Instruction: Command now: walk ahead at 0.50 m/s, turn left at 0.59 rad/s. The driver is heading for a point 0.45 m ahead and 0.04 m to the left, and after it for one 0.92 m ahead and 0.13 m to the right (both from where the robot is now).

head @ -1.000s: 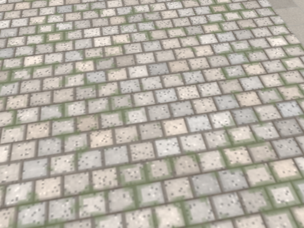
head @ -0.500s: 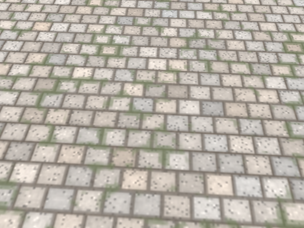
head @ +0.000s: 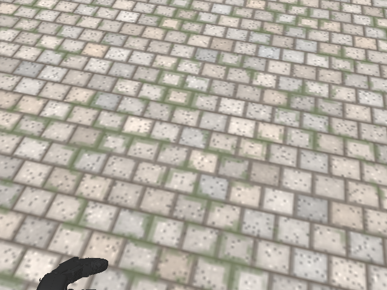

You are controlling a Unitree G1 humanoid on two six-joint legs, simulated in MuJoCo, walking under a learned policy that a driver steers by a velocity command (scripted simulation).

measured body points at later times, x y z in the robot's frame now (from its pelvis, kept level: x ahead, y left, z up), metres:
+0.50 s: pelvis +0.24 +0.01 +0.01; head +0.28 +0.03 +0.45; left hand +0.15 +0.26 -0.13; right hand +0.52 -0.14 -0.08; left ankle +0.35 +0.16 -0.70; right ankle +0.16 -0.12 -0.73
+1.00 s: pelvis +0.48 +0.10 +0.00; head +0.51 +0.11 +0.45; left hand +0.61 +0.36 -0.12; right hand +0.50 -0.16 -0.13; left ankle +0.35 +0.16 -0.73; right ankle +0.65 +0.01 -0.69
